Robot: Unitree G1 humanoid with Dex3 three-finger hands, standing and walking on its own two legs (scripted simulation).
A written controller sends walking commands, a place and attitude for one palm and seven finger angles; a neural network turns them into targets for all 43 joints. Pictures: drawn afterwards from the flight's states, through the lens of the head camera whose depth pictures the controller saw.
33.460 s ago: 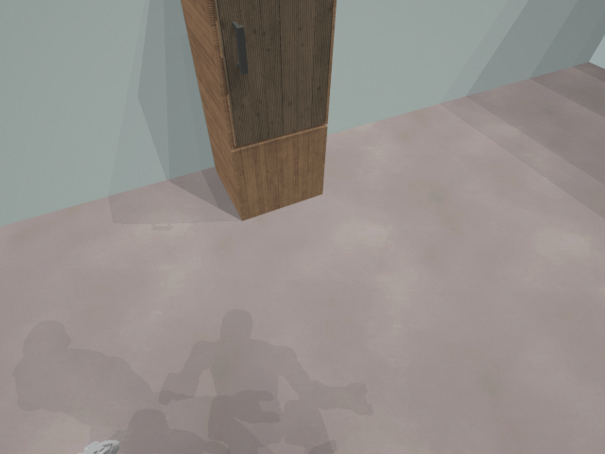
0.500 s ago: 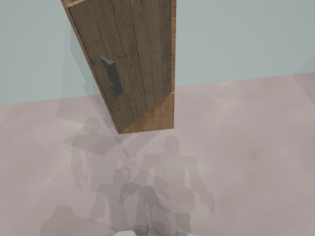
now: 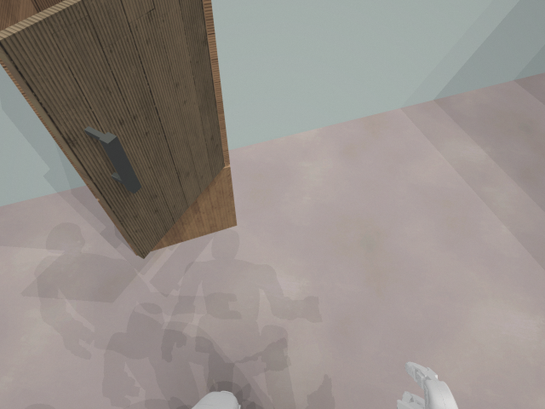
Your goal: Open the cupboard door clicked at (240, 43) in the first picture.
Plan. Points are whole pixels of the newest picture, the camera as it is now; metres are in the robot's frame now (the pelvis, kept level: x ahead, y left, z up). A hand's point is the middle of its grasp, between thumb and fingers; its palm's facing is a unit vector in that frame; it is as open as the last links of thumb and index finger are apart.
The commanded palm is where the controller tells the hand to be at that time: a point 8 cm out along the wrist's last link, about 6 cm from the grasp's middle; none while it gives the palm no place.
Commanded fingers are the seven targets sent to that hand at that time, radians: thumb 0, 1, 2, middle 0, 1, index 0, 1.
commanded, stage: walk to a spot facing it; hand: left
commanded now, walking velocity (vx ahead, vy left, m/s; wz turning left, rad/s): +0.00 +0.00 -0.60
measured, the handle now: (114, 161) +0.47 +0.35 +0.01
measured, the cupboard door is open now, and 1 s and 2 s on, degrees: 40 40 40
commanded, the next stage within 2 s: none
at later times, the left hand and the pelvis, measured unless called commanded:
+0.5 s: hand (201, 352) +0.21 +0.15 -0.17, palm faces -0.34 -0.90 -0.27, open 7.4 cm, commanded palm none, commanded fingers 0.00 0.90 0.90 -0.20 -0.30 -0.20 -0.30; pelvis +0.02 -0.01 -0.02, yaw -20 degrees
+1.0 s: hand (249, 336) +0.25 +0.07 -0.17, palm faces -0.60 -0.76 -0.23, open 7.4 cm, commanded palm none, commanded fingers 0.00 0.90 0.90 -0.20 -0.30 -0.20 -0.30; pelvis +0.05 -0.04 -0.02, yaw -39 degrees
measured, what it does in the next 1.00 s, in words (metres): steps on the spot, turning right: left foot, then right foot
